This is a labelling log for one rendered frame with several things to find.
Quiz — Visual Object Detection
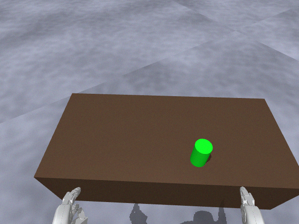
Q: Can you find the right robot hand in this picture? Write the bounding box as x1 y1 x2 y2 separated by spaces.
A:
240 187 265 224

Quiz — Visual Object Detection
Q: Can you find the can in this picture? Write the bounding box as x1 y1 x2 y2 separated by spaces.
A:
190 139 213 167

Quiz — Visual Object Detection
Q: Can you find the left robot hand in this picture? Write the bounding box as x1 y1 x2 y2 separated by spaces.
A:
52 187 88 224

